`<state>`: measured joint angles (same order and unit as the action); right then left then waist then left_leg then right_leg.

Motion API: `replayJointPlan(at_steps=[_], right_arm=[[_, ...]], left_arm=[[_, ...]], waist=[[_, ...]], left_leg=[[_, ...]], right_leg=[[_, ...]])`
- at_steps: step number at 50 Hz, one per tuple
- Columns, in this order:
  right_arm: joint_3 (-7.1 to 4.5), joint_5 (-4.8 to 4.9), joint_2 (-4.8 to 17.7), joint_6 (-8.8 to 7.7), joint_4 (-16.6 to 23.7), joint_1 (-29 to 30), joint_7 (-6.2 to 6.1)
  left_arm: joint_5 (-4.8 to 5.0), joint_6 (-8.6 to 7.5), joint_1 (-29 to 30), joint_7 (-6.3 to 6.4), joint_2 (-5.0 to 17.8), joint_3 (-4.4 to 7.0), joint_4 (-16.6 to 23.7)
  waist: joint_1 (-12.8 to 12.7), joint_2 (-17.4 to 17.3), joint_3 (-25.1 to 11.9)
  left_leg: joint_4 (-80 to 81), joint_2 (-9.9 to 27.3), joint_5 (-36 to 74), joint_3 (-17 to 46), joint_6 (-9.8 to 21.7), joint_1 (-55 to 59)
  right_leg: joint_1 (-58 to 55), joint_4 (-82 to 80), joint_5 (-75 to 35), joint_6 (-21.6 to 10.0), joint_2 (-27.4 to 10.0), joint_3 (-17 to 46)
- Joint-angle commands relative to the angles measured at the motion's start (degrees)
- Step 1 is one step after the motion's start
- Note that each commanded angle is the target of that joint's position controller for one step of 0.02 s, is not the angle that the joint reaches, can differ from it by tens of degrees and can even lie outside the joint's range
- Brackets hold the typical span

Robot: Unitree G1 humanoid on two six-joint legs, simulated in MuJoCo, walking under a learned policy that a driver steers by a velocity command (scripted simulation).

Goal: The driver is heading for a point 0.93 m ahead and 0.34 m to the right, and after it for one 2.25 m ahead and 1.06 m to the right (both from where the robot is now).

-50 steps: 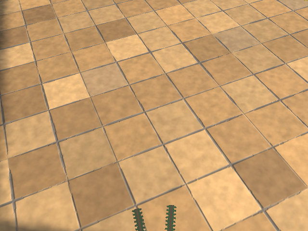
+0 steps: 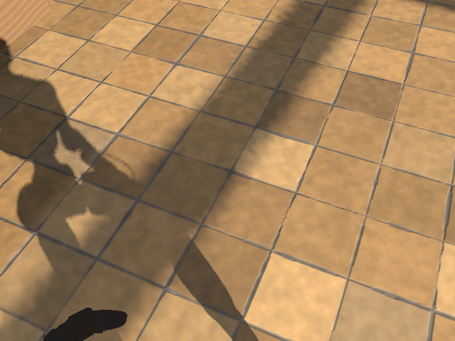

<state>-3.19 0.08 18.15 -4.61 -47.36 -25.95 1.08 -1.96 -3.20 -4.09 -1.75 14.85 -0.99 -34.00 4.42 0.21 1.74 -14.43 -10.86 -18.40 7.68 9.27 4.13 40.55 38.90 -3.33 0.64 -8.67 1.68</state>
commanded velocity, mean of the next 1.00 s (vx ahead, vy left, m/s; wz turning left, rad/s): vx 0.94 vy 0.00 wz -0.72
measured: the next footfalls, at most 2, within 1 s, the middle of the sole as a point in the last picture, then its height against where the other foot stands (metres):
right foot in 0.10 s outside the picture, level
left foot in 0.54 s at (229, 254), level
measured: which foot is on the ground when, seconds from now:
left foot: down 0.00-0.10, up 0.12-0.52, down 0.54-0.96, up 0.98-1.00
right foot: up 0.00-0.08, down 0.10-0.52, up 0.54-0.94, down 0.96-1.00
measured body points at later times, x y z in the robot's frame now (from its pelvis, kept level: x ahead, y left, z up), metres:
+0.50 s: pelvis +0.48 -0.09 +0.00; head +0.51 -0.10 +0.45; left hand +0.49 +0.20 -0.12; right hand +0.71 -0.35 -0.04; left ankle +0.70 +0.00 -0.71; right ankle +0.28 -0.15 -0.73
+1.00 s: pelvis +0.89 -0.27 -0.04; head +0.93 -0.30 +0.41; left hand +1.24 -0.27 -0.11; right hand +0.69 -0.46 -0.16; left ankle +0.79 -0.01 -0.62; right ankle +0.98 -0.38 -0.74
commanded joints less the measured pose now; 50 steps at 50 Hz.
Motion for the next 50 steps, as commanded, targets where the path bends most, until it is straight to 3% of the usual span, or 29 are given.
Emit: replayJointPlan(at_steps=[1, 3, 4, 5, 6, 7, 8, 10, 11, 14, 17, 20, 23, 25, 26, 27, 28, 29, 30, 31, 34, 36, 42, 44, 46, 47, 48, 49, 50], right_arm=[[-1.97, -0.12, 9.1, -1.87, 2.5, 0.7, 0.03], [-2.34, -1.16, 11.5, -1.60, 1.2, 0.2, -0.83], [-2.54, -2.26, 12.5, -0.99, 0.9, 0.7, -1.34], [-2.57, -3.26, 12.4, -0.11, 1.2, 3.4, -1.90], [-1.86, -3.87, 10.3, 0.11, 2.2, 6.0, -2.32], [0.07, -1.36, 2.9, -0.79, 5.9, 1.2, -0.99], [0.77, -2.54, 3.8, -1.92, 6.5, 3.6, -0.86], [1.49, -2.92, 5.6, -2.81, 8.8, 12.9, -0.72], [1.72, -3.68, 4.8, -2.55, 9.9, 15.7, -0.54], [2.90, -4.78, 3.0, 0.02, 12.3, 15.6, 0.10], [4.19, -3.33, 2.4, 0.18, 16.6, 25.3, 0.97], [4.67, -1.90, 1.5, -0.02, 17.5, 29.6, 1.43], [3.75, -1.86, 3.7, -0.30, 17.4, 29.5, 0.46], [2.05, -1.90, 6.8, -0.74, 14.9, 20.8, -0.76], [0.96, -2.13, 8.5, -0.99, 12.6, 11.0, -1.70], [-0.76, -3.40, 12.7, -1.18, 11.2, -1.8, -3.09], [-1.74, -5.31, 17.1, -0.75, 11.2, -1.0, -3.12], [-2.13, -4.00, 14.4, -0.16, 11.3, 3.5, -2.98], [-0.89, -3.46, 8.2, -0.13, 11.8, 7.6, -2.75], [-0.20, -3.34, 5.3, -0.22, 10.7, 8.6, -2.36], [0.45, -2.29, 2.7, -1.35, 6.1, 4.9, -2.01], [0.58, -1.24, 1.7, -2.16, 4.3, 4.3, -1.31], [0.04, -1.29, 4.7, -3.05, 2.2, 7.1, -1.52], [-0.67, -0.73, 7.8, -2.75, 1.9, 4.3, -2.09], [-1.59, -0.10, 11.4, -1.41, 2.8, 5.3, -2.86], [-1.68, 0.01, 11.3, -0.97, 3.8, 7.1, -2.58], [-1.99, 1.11, 10.5, -1.70, 5.9, 9.7, -2.87], [0.10, -2.03, 5.1, -3.34, 9.4, 2.0, -2.58], [-0.16, -0.18, 9.3, -4.22, 12.2, 3.0, -2.30]], left_arm=[[0.72, -0.39, 5.0, -0.12, 5.3, 1.64, 2.6], [0.31, -0.49, 1.4, 0.21, 7.6, 3.00, 1.3], [0.70, -0.41, -5.3, 0.57, 9.2, 3.95, -0.6], [0.94, -0.14, -17.9, 1.19, 10.8, 5.05, -4.4], [0.73, 0.27, -30.4, 1.90, 13.9, 6.37, -7.7], [-0.51, 0.51, -31.9, 1.81, 21.2, 8.50, -8.7], [0.55, 0.83, -26.6, 0.64, 16.1, 7.65, -8.5], [1.16, 0.52, -20.6, 0.19, 11.8, 7.07, -8.2], [1.25, 0.47, -20.7, 0.38, 10.0, 6.47, -9.2], [1.61, -0.54, -20.6, 0.82, 9.5, 5.98, -10.8], [1.57, -1.17, -19.1, 0.88, 11.0, 6.80, -9.8], [2.66, -1.69, -19.7, 0.34, 12.7, 7.89, -9.7], [2.89, -1.42, -21.9, 0.74, 13.5, 8.46, -10.3], [2.23, -1.09, -22.0, 1.10, 15.4, 8.85, -10.4], [2.03, -1.20, -19.9, 0.89, 16.0, 8.92, -10.1], [1.80, -1.89, -18.5, 0.89, 11.0, 7.46, -8.6], [4.17, -1.81, -24.2, 1.08, 2.6, 5.26, -5.7], [2.82, -0.86, -21.9, 1.44, 6.3, 4.91, -5.8], [1.55, -0.15, -15.6, 1.27, 8.9, 5.48, -6.1], [0.85, 0.28, -12.3, 0.56, 8.8, 5.51, -6.0], [-0.11, 2.49, -8.0, -1.47, 5.4, 4.80, -3.8], [-0.10, 3.56, -4.2, -2.18, 4.0, 4.04, -1.1], [0.00, 3.34, 6.7, -4.36, 4.3, 2.31, 3.7], [-0.58, 2.69, 3.6, -4.19, 4.9, 2.44, 2.0], [-1.05, 2.04, -11.0, -3.23, 7.5, 3.89, -2.4], [-1.02, 1.64, -22.3, -1.89, 9.9, 5.41, -6.2], [6.15, 2.36, -20.5, -0.24, 16.9, 8.74, -3.6], [3.21, 2.16, -13.9, 0.41, 23.2, 8.18, -0.2], [0.64, 2.31, -14.4, 0.25, 22.4, 9.08, 2.6]], waist=[[0.6, -0.8, 3.8], [-2.0, -3.0, -0.5], [-5.6, -5.0, -4.4], [-12.4, -5.1, -9.7], [-18.4, -2.6, -14.6], [-12.7, 18.4, -19.2], [-10.8, 14.8, -17.5], [-9.2, -0.3, -6.6], [-7.7, -2.9, -2.7], [-3.2, 1.1, 1.5], [-4.2, 1.5, 5.5], [-6.7, 2.1, 3.5], [-7.6, 2.4, 1.0], [-3.5, 1.4, -6.0], [2.1, 0.4, -11.4], [7.2, -4.4, -19.5], [1.5, -20.4, -25.9], [0.4, -18.2, -21.7], [1.0, -9.7, -12.6], [0.6, -4.1, -7.4], [-1.9, -6.3, -1.5], [-3.2, -6.0, -0.3], [-5.5, -1.6, 7.0], [-6.7, -2.1, 3.9], [-14.0, -3.8, -4.7], [-18.2, -3.0, -10.2], [-17.9, 5.6, -8.6], [-8.0, 14.0, -18.8], [-10.9, 5.9, -34.2]], left_leg=[[8.2, 15.4, 34.1, 4.1, 3.7, -8.7], [-0.4, 17.4, 57.8, 0.6, 1.2, 1.5], [-9.1, 18.3, 67.7, -1.0, 0.1, 4.1], [-23.6, 17.7, 71.2, -3.8, -1.0, 1.2], [-43.9, 15.8, 59.8, -6.2, -2.0, -11.1], [-69.8, 4.6, 14.9, -8.4, -6.2, -35.5], [-72.6, 3.9, -4.3, -3.1, -5.4, -46.6], [-65.8, 11.4, 3.2, -1.1, -5.6, -47.5], [-61.2, 12.9, 2.9, -1.7, -6.1, -45.2], [-51.7, 15.1, -1.3, -2.9, -9.1, -42.6], [-34.5, 15.3, 9.5, -6.4, -11.6, -37.4], [-22.1, 13.0, 23.9, -8.0, -11.8, -25.6], [-16.2, 11.9, 22.7, -6.8, -10.8, -23.6], [-14.7, 9.2, 12.8, -7.4, -9.5, -13.3], [-15.5, 11.2, 9.5, -6.6, -8.7, -1.5], [-15.2, 23.0, -9.7, 4.8, -6.7, 12.1], [-4.0, 39.0, -28.0, 35.8, -1.9, 22.6], [0.1, 38.1, -34.1, 43.1, 0.2, 17.6], [-0.7, 34.7, -27.1, 31.2, -0.8, 9.9], [-1.2, 32.0, -13.9, 21.1, -1.5, 3.5], [0.6, 27.7, 7.4, 4.9, -4.0, -4.4], [2.2, 27.6, 16.7, -1.8, -4.6, -4.9], [7.6, 21.5, 37.6, -21.8, -7.6, -12.0], [-2.2, 21.2, 64.7, -23.2, -8.8, -8.3], [-23.8, 23.8, 73.9, -21.8, -9.2, -10.6], [-40.0, 23.9, 63.6, -20.7, -9.7, -16.1], [-61.6, 11.4, 10.1, -19.4, -14.1, -32.0], [-81.4, 7.2, -17.8, -9.3, -15.5, -44.8], [-86.7, 7.9, -16.8, 3.0, -15.8, -46.9]], right_leg=[[-13.9, -7.1, -5.9, -3.7, 3.9, -5.7], [-16.1, -7.7, 3.7, -6.3, 8.5, -7.9], [-21.1, -6.8, 9.3, -7.4, 11.0, -8.3], [-32.4, -7.3, 12.8, -8.6, 12.7, -9.0], [-47.8, -4.1, 19.9, -10.6, 7.9, -2.8], [-62.0, -11.8, 36.2, -20.4, -5.8, 31.3], [-62.6, -23.2, 37.2, -21.1, -7.9, 49.6], [-48.0, -23.7, 29.8, -19.2, -5.7, 36.0], [-40.5, -24.9, 25.9, -17.4, -2.5, 30.7], [-28.7, -28.3, 23.3, -18.1, 1.9, 25.0], [-18.2, -33.4, 18.1, -17.6, 5.3, 20.1], [-16.9, -34.1, 6.9, -14.2, 6.4, 18.3], [-27.7, -27.7, -4.0, -11.7, 5.0, 19.8], [-32.5, -13.0, -19.3, -9.4, 6.0, 18.6], [-28.1, 0.4, -18.5, -8.1, 8.5, 16.9], [-19.7, 19.1, -4.5, -7.8, 11.2, 13.2], [-2.9, 35.8, 33.7, -6.5, 16.7, 7.2], [4.5, 41.5, 28.0, -7.6, 11.6, 5.0], [6.3, 40.3, 22.6, -7.5, 8.6, 3.4], [5.1, 37.7, 20.0, -7.0, 6.7, 3.0], [4.1, 34.8, 19.8, -5.8, 3.5, 2.4], [7.0, 34.0, 18.0, -5.5, 2.6, 1.2], [-4.1, 8.9, 1.9, -7.3, 6.1, -9.0], [-13.5, 3.2, 1.8, -8.4, 12.2, -14.2], [-31.4, 0.3, 2.6, -10.6, 16.0, -12.2], [-44.7, -2.7, -1.2, -12.9, 15.8, -7.9], [-58.2, -8.6, -14.0, -15.9, 7.2, 3.6], [-68.5, -4.8, -45.0, -24.3, -5.9, 29.3], [-74.2, -9.7, -34.0, -32.4, -11.9, 39.8]])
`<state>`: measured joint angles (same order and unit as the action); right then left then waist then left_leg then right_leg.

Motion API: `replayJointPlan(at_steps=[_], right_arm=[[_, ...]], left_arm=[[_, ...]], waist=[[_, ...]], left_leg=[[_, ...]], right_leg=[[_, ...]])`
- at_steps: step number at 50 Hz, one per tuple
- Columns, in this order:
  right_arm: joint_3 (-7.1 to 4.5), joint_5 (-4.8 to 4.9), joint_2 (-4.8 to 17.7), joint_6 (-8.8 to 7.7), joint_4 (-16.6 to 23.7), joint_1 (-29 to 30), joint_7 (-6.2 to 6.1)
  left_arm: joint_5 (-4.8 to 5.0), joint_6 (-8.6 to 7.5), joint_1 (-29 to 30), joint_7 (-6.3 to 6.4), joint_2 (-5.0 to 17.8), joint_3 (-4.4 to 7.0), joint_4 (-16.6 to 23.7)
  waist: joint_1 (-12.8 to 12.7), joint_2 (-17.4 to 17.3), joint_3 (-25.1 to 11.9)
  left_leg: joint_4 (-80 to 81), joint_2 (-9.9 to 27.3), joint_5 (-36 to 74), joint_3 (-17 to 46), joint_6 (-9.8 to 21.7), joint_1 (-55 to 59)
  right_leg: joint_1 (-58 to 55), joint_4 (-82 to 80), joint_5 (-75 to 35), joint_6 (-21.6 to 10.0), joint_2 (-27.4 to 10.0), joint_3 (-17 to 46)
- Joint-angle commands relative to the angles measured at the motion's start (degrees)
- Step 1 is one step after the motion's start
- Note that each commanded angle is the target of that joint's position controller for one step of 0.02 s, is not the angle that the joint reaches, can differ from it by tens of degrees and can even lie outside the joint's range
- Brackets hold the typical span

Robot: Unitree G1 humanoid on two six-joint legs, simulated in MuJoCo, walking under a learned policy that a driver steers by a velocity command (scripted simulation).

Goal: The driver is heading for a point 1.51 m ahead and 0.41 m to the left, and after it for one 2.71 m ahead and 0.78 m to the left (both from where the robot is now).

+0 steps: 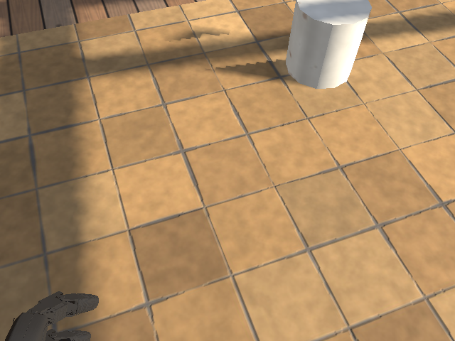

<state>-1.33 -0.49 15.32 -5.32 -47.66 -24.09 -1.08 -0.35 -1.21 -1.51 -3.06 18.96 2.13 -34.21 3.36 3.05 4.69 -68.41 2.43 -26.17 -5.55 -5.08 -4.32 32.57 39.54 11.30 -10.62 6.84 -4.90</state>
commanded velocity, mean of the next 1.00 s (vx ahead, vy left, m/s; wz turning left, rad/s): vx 0.11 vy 0.00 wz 0.41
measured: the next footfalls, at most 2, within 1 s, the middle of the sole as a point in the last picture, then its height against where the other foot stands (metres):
left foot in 0.42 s outside the picture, level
right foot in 0.90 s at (232, 334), level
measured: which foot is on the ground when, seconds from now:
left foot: up 0.00-0.40, down 0.42-0.90, up 0.92-1.00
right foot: down 0.00-0.44, up 0.46-0.88, down 0.90-1.00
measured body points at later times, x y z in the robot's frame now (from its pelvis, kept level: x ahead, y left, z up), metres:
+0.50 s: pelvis +0.24 +0.08 +0.03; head +0.28 +0.09 +0.48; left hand +0.42 +0.35 -0.07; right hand +0.38 -0.20 -0.06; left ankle +0.34 +0.16 -0.69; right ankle +0.15 -0.03 -0.62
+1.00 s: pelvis +0.32 +0.04 +0.05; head +0.36 +0.04 +0.50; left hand +0.33 +0.37 -0.03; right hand +0.62 -0.15 -0.03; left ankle +0.29 +0.16 -0.64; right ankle +0.41 -0.05 -0.69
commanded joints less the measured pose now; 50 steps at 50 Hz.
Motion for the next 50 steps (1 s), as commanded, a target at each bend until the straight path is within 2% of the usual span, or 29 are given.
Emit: replayJointPlan(at_steps=[1, 2, 3, 5, 8, 11, 13, 15, 18, 20, 21, 22, 23, 24, 25, 26, 27, 29, 31, 35, 40, 43, 44, 45, 46, 47, 48, 49, 50], right_arm=[[-2.04, 2.13, 12.7, -3.71, 14.6, 5.8, -0.15], [-2.33, 1.55, 12.5, -2.92, 14.5, 8.4, -0.90], [-2.67, 0.79, 12.3, -1.73, 12.9, 7.5, -1.35], [-3.46, 0.59, 12.6, 0.84, 10.6, 3.5, -1.63], [-1.81, -0.48, 5.7, 0.59, 11.8, 7.2, -1.86], [-0.81, 0.29, 2.7, 0.29, 10.3, 8.9, -0.47], [-1.32, 1.25, 4.5, 0.30, 11.3, 12.7, 0.42], [-2.36, 1.81, 7.3, 0.34, 13.3, 15.8, 1.21], [-3.37, 1.43, 8.8, 0.63, 15.6, 16.5, 2.97], [-3.84, 1.01, 8.3, 0.81, 14.9, 11.5, 3.70], [-4.90, 0.84, 10.1, 0.71, 13.7, 5.9, 3.47], [-6.34, 0.40, 15.3, 0.69, 14.2, 2.0, 2.76], [-6.29, -1.72, 16.5, 1.26, 14.8, 2.3, 2.14], [-5.56, -1.11, 13.0, 1.79, 16.5, 3.8, 1.76], [-5.18, -0.29, 11.1, 2.49, 17.6, 7.1, 1.21], [-5.01, 0.78, 10.3, 3.46, 18.0, 9.1, 0.82], [-4.80, 1.67, 9.8, 4.27, 18.7, 10.9, 0.30], [-5.13, 1.50, 10.0, 5.68, 19.5, 12.6, -0.28], [-5.73, 1.05, 10.8, 6.37, 19.5, 11.7, -1.04], [-6.61, 1.38, 12.0, 7.44, 19.7, 11.9, -2.13], [-7.03, 1.30, 12.1, 8.61, 20.4, 13.2, -1.87], [-7.18, 1.70, 12.3, 8.88, 21.1, 14.9, -1.48], [-7.02, 2.12, 12.1, 8.94, 21.4, 16.1, -1.36], [-6.44, 2.38, 10.3, 8.96, 21.2, 14.5, -1.16], [-5.56, 2.32, 7.6, 8.91, 21.2, 11.1, -0.81], [-6.43, 2.41, 10.6, 8.15, 22.3, 11.2, -0.37], [-7.55, 1.85, 14.8, 7.71, 21.1, 11.2, 0.02], [-7.76, 1.73, 15.3, 7.91, 19.4, 10.8, 0.04], [-7.34, 1.29, 13.6, 8.39, 18.1, 10.0, -0.28]], left_arm=[[-0.89, -0.24, -13.1, 1.31, 16.3, 6.11, 3.4], [1.11, -1.11, -8.8, 1.25, 11.9, 5.16, 4.2], [1.89, -1.58, -5.9, 1.37, 9.5, 4.29, 4.8], [0.98, -1.88, -2.8, 1.80, 6.9, 3.50, 4.3], [0.61, -1.98, -6.5, 3.40, 4.6, 2.58, -0.3], [-0.03, -0.91, -7.5, 4.18, 1.6, 1.55, -3.1], [-0.59, -1.03, -8.0, 4.07, 1.6, 1.41, -4.5], [-0.80, -0.72, -7.7, 4.18, 3.2, 2.04, -5.2], [-0.23, 0.67, -7.5, 4.82, 4.1, 2.67, -5.4], [0.75, 1.40, -5.9, 5.57, 3.9, 2.87, -4.7], [0.76, 1.42, -5.9, 5.92, 3.5, 2.93, -4.2], [-0.96, 0.97, -5.8, 5.92, 3.5, 2.92, -2.2], [-1.44, 0.79, -7.6, 5.01, 1.2, 1.99, -1.0], [-0.60, 0.58, -9.5, 3.99, 3.7, 2.16, -2.5], [0.26, 1.04, -5.9, 3.74, 3.6, 2.12, -2.2], [-0.03, 1.64, -3.9, 3.98, 2.1, 1.92, -2.4], [-0.48, 2.10, -2.5, 4.44, 2.3, 2.15, -2.0], [0.15, 2.33, -2.1, 4.32, 0.9, 2.16, -2.0], [0.57, 1.92, -2.4, 4.59, 0.5, 2.27, -3.0], [0.61, 1.23, -1.4, 5.01, 1.2, 2.65, -4.2], [1.05, -0.36, 0.0, 4.37, 2.2, 3.33, -4.6], [1.30, -1.37, -2.3, 3.66, 3.6, 4.14, -5.4], [1.31, -1.55, -4.4, 3.58, 4.1, 4.55, -6.2], [1.08, -1.41, -5.4, 3.71, 5.6, 5.12, -6.5], [-0.18, -0.62, -4.4, 4.09, 9.4, 5.58, -5.4], [-2.43, -0.34, -3.6, 4.05, 9.4, 5.60, -4.9], [-2.24, -0.50, -0.8, 4.45, 6.3, 4.97, -3.3], [-1.31, -0.24, 1.1, 5.02, 3.8, 4.22, -2.5], [-0.44, 0.20, 1.2, 5.53, 3.0, 3.73, -2.2]], waist=[[-7.8, -4.2, -30.7], [-4.9, -10.3, -22.1], [-2.0, -12.3, -14.4], [1.4, -11.1, -8.6], [-0.6, -5.5, -9.4], [-3.3, -0.8, -13.4], [-5.3, 0.4, -10.8], [-6.4, 1.7, -8.0], [-6.2, 2.1, -6.5], [-3.5, 1.4, -7.8], [-1.0, -1.5, -10.2], [-0.4, -12.9, -13.2], [-2.5, -24.8, -19.6], [-1.5, -15.7, -24.3], [-1.4, -9.7, -20.4], [-2.3, -3.6, -15.3], [-3.0, -2.5, -13.1], [-4.3, -6.0, -10.6], [-3.8, -9.0, -11.8], [-2.9, -11.3, -12.9], [-1.5, -13.6, -11.4], [-2.5, -14.2, -11.1], [-3.9, -13.6, -10.9], [-3.5, -9.3, -12.2], [-1.0, 3.1, -13.4], [-0.7, 13.0, -11.0], [-0.5, 9.6, -8.8], [-0.7, 5.8, -7.3], [-0.9, 3.1, -6.9]], left_leg=[[-26.2, -4.0, -4.3, 16.5, -0.1, -42.4], [-19.3, -1.2, -2.2, 15.8, 0.4, -42.6], [-15.8, 0.0, -1.0, 15.3, -0.1, -39.2], [-8.6, 3.3, 0.9, 12.6, -1.0, -30.3], [6.2, 2.4, 10.1, 7.1, -0.8, -24.9], [20.4, 1.3, 29.3, 6.4, 0.8, -19.6], [25.1, 1.3, 33.3, 7.7, 2.2, -20.8], [27.5, 1.5, 28.6, 8.2, 3.4, -25.6], [29.4, 1.2, 17.5, 6.7, 5.3, -30.9], [34.5, -0.9, 17.3, 4.4, 7.3, -25.2], [39.1, -2.0, 27.8, 6.5, 9.8, -16.0], [41.7, 7.0, 54.2, 23.1, 15.3, -5.5], [46.4, 17.1, 58.5, 46.5, 27.5, 9.4], [46.7, 17.0, 47.1, 46.5, 25.8, 11.1], [46.2, 13.7, 39.1, 40.3, 22.5, 7.1], [47.4, 10.5, 33.1, 35.8, 19.6, 1.2], [48.3, 8.5, 27.9, 33.6, 17.9, -3.0], [50.0, 3.8, 21.8, 31.2, 15.4, -8.0], [49.9, 2.9, 22.7, 31.7, 15.1, -6.5], [49.3, 2.1, 18.6, 34.2, 14.3, -6.4], [48.7, 0.7, 15.2, 38.8, 14.2, -7.3], [47.1, -0.4, 16.1, 42.2, 13.3, -8.0], [45.5, -1.9, 14.2, 41.9, 12.2, -9.9], [40.6, -5.1, 3.6, 39.0, 10.1, -14.0], [29.0, -11.2, -8.7, 29.4, 7.4, -23.1], [14.5, -13.3, -9.9, 20.8, 4.8, -29.4], [6.9, -8.7, -5.3, 18.8, 2.9, -31.0], [4.0, -7.3, -1.2, 17.6, 2.2, -30.3], [0.2, -7.2, 1.5, 16.6, 1.5, -30.6]], right_leg=[[-58.0, -17.4, -26.3, -19.4, -24.9, 48.4], [-47.8, -19.7, -18.8, -15.5, -21.1, 44.7], [-35.7, -20.9, -22.1, -13.2, -18.7, 40.6], [-18.4, -20.6, -34.4, -10.2, -16.9, 29.2], [-10.3, -18.5, -47.3, -6.1, -10.6, 16.7], [-14.3, -18.6, -39.0, -1.8, -8.7, 9.2], [-17.0, -19.0, -34.7, -0.8, -11.5, 9.4], [-21.6, -17.8, -33.0, -1.0, -14.3, 10.4], [-27.8, -12.9, -34.5, -1.5, -18.0, 12.0], [-27.7, -6.2, -39.2, 0.4, -17.4, 10.3], [-24.2, 2.6, -38.2, 3.2, -13.7, 7.5], [-13.6, 19.8, -16.2, 8.0, -5.5, 3.4], [4.8, 35.4, 24.1, 12.0, 5.6, 6.9], [5.7, 40.2, 23.9, 11.7, 0.9, 15.1], [6.7, 41.2, 19.7, 12.0, -0.6, 14.7], [7.8, 37.3, 16.6, 12.3, -2.0, 13.9], [7.0, 32.2, 14.1, 12.5, -3.4, 13.7], [2.8, 22.1, 10.9, 13.1, -2.4, 12.1], [1.3, 15.3, 9.9, 14.0, -1.3, 12.2], [-1.3, 7.5, 6.7, 14.8, -1.1, 14.1], [-6.3, -0.8, 5.9, 14.4, -0.9, 15.0], [-13.1, -10.4, 4.3, 13.1, -1.5, 15.0], [-17.7, -16.5, -0.4, 12.6, -2.5, 14.1], [-24.8, -20.9, -4.2, 10.6, -7.9, 16.5], [-31.5, -21.8, -5.3, 4.3, -20.1, 28.0], [-26.4, -24.5, -7.9, -2.4, -27.3, 37.4], [-24.1, -24.4, -6.8, -3.3, -27.5, 34.5], [-22.4, -23.0, -4.1, -1.3, -23.3, 28.2], [-22.7, -22.0, -3.3, 0.3, -20.2, 24.3]])
Keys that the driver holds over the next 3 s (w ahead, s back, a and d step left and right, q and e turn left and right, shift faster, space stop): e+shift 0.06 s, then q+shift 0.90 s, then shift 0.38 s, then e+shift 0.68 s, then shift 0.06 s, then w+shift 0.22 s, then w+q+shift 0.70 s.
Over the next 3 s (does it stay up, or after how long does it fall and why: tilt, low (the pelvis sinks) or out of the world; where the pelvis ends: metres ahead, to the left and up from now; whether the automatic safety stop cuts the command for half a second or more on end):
stays up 0.85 0.11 0.03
